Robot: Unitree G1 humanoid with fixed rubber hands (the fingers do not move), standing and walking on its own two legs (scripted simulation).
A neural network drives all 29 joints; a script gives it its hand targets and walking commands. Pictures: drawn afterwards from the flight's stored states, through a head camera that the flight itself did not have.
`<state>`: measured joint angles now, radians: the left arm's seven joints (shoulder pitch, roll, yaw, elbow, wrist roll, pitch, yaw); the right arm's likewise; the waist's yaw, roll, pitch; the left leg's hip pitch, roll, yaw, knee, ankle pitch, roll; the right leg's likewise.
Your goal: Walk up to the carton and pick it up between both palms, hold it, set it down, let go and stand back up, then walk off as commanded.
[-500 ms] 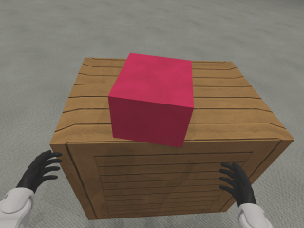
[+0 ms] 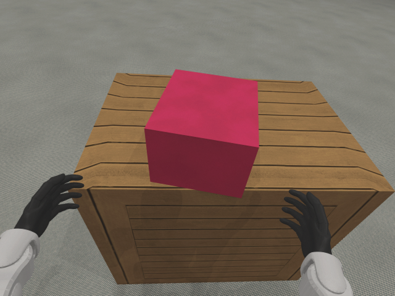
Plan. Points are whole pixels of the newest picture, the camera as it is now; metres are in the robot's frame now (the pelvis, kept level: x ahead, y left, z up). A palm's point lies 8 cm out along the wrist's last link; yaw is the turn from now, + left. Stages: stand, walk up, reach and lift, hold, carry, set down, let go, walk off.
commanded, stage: reach and lift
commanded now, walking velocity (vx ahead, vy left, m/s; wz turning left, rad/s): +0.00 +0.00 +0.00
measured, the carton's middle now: (206, 129) +0.51 +0.01 +0.06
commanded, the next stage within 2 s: none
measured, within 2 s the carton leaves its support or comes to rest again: neither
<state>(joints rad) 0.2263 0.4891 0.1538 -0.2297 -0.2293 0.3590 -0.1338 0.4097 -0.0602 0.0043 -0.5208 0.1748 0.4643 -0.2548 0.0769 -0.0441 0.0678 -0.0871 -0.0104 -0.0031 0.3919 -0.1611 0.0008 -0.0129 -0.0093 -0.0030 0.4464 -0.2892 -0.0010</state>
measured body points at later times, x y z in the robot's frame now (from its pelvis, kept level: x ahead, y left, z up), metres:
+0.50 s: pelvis +0.01 +0.00 +0.00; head +0.01 +0.01 +0.45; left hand +0.29 +0.28 +0.13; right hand +0.29 -0.17 +0.10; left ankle +0.04 +0.12 -0.74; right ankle -0.02 -0.11 -0.74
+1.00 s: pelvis +0.02 +0.00 +0.00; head +0.01 +0.01 +0.45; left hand +0.38 +0.26 +0.19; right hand +0.35 -0.18 +0.14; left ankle +0.04 +0.13 -0.74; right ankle -0.02 -0.11 -0.74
